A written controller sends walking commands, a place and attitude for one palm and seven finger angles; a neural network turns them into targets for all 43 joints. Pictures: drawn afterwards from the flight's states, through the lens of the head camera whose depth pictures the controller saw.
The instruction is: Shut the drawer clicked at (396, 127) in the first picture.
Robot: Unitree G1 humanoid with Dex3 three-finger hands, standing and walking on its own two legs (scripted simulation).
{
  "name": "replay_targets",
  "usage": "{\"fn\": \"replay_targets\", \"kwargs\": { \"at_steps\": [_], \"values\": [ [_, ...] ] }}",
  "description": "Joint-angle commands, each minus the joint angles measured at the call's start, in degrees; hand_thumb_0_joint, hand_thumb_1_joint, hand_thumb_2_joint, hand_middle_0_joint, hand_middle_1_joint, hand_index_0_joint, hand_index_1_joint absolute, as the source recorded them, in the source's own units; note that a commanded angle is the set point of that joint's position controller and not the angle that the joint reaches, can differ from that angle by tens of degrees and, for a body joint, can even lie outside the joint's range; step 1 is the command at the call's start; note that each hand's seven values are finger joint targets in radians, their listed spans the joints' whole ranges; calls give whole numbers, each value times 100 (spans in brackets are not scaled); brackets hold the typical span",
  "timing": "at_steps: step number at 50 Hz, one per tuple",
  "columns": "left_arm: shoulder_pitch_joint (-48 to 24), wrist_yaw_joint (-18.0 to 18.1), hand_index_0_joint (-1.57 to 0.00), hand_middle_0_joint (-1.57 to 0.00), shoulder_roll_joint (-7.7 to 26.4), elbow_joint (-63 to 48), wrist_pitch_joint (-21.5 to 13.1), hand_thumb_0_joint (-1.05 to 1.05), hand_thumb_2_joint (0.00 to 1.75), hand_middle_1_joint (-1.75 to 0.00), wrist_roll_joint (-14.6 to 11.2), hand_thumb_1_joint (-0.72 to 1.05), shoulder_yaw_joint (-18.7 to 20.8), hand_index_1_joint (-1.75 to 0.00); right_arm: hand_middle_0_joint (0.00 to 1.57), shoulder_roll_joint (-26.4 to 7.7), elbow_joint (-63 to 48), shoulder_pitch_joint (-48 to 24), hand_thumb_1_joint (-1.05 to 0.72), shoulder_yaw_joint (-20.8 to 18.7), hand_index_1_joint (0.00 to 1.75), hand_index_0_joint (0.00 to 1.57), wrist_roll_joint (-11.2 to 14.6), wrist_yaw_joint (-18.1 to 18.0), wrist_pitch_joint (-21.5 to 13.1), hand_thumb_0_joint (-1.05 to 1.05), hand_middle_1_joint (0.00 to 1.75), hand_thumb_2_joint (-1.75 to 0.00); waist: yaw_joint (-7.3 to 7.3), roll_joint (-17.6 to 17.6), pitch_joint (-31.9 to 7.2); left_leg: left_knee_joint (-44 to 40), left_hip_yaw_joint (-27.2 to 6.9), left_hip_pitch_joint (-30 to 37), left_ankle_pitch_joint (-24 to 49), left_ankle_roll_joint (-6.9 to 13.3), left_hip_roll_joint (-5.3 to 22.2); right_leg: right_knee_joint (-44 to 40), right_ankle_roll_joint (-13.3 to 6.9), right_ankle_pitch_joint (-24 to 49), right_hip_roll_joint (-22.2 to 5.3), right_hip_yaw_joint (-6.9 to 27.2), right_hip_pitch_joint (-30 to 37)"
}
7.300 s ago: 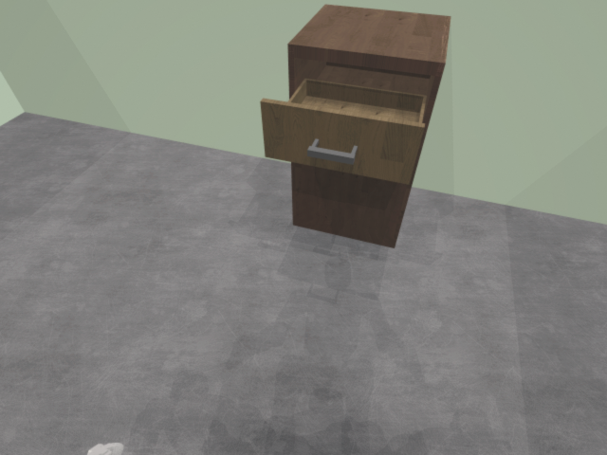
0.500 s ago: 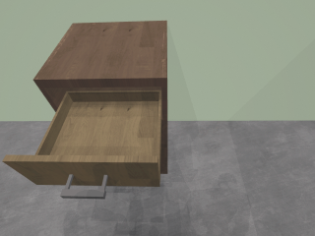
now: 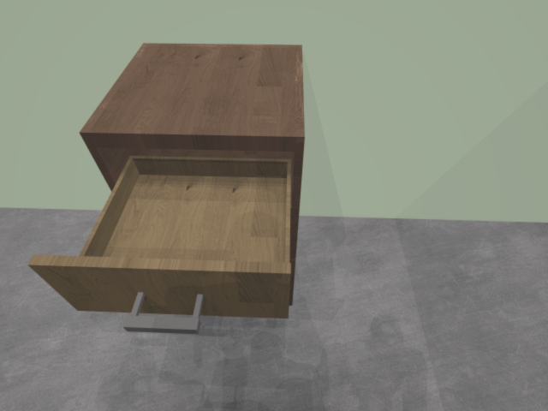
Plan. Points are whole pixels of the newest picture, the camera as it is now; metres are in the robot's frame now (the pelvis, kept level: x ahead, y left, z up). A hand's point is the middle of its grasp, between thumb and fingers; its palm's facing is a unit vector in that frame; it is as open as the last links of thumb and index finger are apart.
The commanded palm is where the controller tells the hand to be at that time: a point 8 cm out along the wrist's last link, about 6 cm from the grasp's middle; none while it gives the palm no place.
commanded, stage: come to a stop and stand still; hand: left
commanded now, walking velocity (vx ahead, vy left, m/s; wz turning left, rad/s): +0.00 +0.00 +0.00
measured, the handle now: (166, 312) +0.29 +0.21 -0.09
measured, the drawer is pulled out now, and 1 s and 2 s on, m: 0.30 0.30 0.27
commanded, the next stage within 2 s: look again from close up in 0.98 s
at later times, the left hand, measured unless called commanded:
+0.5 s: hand out of the picture +0.02 +0.21 -0.17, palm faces +0.01 -0.98 -0.20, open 7.4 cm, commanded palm none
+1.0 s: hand out of the picture +0.06 +0.20 -0.17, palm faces +0.00 -0.98 -0.21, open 7.3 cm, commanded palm none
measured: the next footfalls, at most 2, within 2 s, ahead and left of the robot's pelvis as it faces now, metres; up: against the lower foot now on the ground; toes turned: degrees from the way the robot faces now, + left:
none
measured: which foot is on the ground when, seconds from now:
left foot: down 0.00-1.00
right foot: down 0.00-1.00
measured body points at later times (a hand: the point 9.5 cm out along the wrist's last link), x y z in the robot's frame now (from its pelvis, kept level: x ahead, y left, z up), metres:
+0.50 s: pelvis +0.03 +0.04 +0.00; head +0.04 +0.03 +0.45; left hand +0.02 +0.26 -0.15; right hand +0.02 -0.17 -0.16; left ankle +0.01 +0.12 -0.74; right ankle +0.04 -0.08 -0.74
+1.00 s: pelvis +0.04 +0.02 +0.00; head +0.05 +0.02 +0.45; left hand +0.06 +0.25 -0.15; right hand +0.04 -0.19 -0.16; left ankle +0.01 +0.12 -0.74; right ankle +0.04 -0.08 -0.74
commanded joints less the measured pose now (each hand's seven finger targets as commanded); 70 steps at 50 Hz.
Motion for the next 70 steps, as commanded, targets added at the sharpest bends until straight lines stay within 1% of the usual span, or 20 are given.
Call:
{"fn": "replay_targets", "kwargs": {
  "at_steps": [1,2,4,5,6,7,9,12,14,15,17,19,22,26,32,38,40,44,65,70],
  "values": [
    [-214,57,-20,-20,1012,-462,-129,0,90,-30,-29,90,259,-30,20,-225,-292,703,-90,-31,30,20,-6,41,-144,0,30,-90,-272,-395,-444,-182,-113,548,138,103,-70,-923,-329,-1813,-1365,1300,-646],
    [-211,58,-20,-20,855,-453,-102,0,90,-30,-31,90,236,-30,20,-269,-276,755,-90,-37,30,20,-11,26,-176,0,30,-90,-258,-540,-236,-450,-193,485,133,142,-26,-746,-224,-1828,-1203,1194,-767],
    [-67,39,-20,-20,559,-410,-56,0,90,-30,-61,90,167,-30,20,-407,-297,726,-90,-29,30,20,-44,-17,-229,0,30,-90,-124,-133,250,-1057,-625,-85,-49,314,345,-334,-3,-1514,-760,957,-694],
    [23,26,-20,-20,497,-374,23,0,90,-30,-52,90,151,-30,20,-452,-335,523,-90,-42,30,20,-61,-24,-254,0,30,-90,-15,591,427,-1589,-970,-490,-600,356,532,-51,40,-1531,-633,733,-603],
    [174,16,-20,-20,438,-350,56,0,90,-30,-28,90,125,-30,20,-527,-378,318,-90,-36,30,20,-53,-30,-263,0,30,-90,96,881,570,-2017,-1292,-892,-939,440,701,315,143,-1140,-435,460,-259],
    [306,2,-20,-20,365,-296,65,0,90,-30,-4,90,91,-30,20,-581,-436,160,-90,-32,30,20,-33,-44,-263,0,30,-90,195,658,741,-2198,-1382,-1195,-1250,509,760,413,168,-907,-383,379,-31],
    [444,-27,-20,-20,322,-231,50,0,90,-30,7,90,72,-30,20,-605,-476,46,-90,-28,30,20,-14,-47,-276,0,30,-90,252,19,792,-2114,-1174,-1256,-1295,478,589,269,156,-632,-453,505,141],
    [460,-36,-20,-20,358,-261,44,0,90,-30,1,90,82,-30,20,-612,-420,123,-90,-20,30,20,-17,-53,-316,0,30,-90,214,-7,688,-2192,-1202,-944,-1212,459,550,210,144,-649,-493,600,-11],
    [475,-29,-20,-20,366,-270,16,0,90,-30,9,90,78,-30,20,-596,-387,129,-90,-29,30,20,-1,-49,-330,0,30,-90,189,-219,553,-2028,-1076,-672,-877,462,476,61,150,-495,-559,691,-13],
    [437,-36,-20,-20,388,-261,19,0,90,-30,-3,90,81,-30,20,-579,-358,149,-90,-17,30,20,-5,-52,-344,0,30,-90,166,-90,526,-2075,-1058,-563,-732,457,476,70,136,-451,-562,698,-63],
    [459,-23,-20,-20,387,-286,-5,0,90,-30,-1,90,81,-30,20,-582,-314,130,-90,-20,30,20,4,-55,-362,0,30,-90,142,-252,338,-1894,-971,-272,-289,448,450,18,143,-260,-610,737,-42],
    [451,-10,-20,-20,392,-262,-24,0,90,-30,-8,90,83,-30,20,-551,-235,160,-90,0,30,20,8,-63,-391,0,30,-90,117,-346,163,-1724,-849,30,349,439,414,-29,148,-23,-678,762,16],
    [462,8,-20,-20,439,-238,-47,0,90,-30,-25,90,83,-30,20,-543,-156,152,-90,10,30,20,21,-86,-434,0,30,-90,95,-211,-90,-1426,-674,449,1531,417,392,-26,151,362,-733,786,124],
    [431,21,-20,-20,479,-173,-50,0,90,-30,-39,90,82,-30,20,-561,-68,109,-90,15,30,20,28,-113,-428,0,30,-90,57,-196,-136,-1226,-536,711,2044,376,383,-46,133,701,-795,821,165],
    [422,28,-20,-20,510,-82,-34,0,90,-30,-42,90,61,-30,20,-513,43,-29,-90,35,30,20,41,-131,-400,0,30,-90,70,-44,132,-1243,-497,651,1949,341,359,-186,114,796,-828,860,209],
    [385,29,-20,-20,561,-56,-40,0,90,-30,-52,90,58,-30,20,-526,116,-52,-90,46,30,20,44,-138,-391,0,30,-90,68,-97,30,-1253,-478,776,2013,325,370,-249,104,995,-861,858,362],
    [338,22,-20,-20,574,-57,-23,0,90,-30,-51,90,63,-30,20,-498,139,-74,-90,48,30,20,45,-140,-386,0,30,-90,83,-45,165,-1340,-481,715,1978,327,378,-278,111,934,-845,830,341],
    [321,25,-20,-20,579,-62,-32,0,90,-30,-50,90,60,-30,20,-512,177,-84,-90,50,30,20,47,-132,-374,0,30,-90,75,-257,106,-1339,-475,757,1785,316,370,-343,107,931,-870,877,379],
    [340,7,-20,-20,610,-32,-30,0,90,-30,-59,90,48,-30,20,-348,333,11,-90,74,30,20,57,-102,-302,0,30,-90,85,-248,379,-1450,-399,551,858,275,295,-713,67,168,-845,946,211],
    [397,8,-20,-20,582,-11,-41,0,90,-30,-63,90,43,-30,20,-322,359,76,-90,75,30,20,60,-110,-311,0,30,-90,74,-172,246,-1414,-385,605,921,272,311,-720,50,206,-825,979,249]
  ]
}}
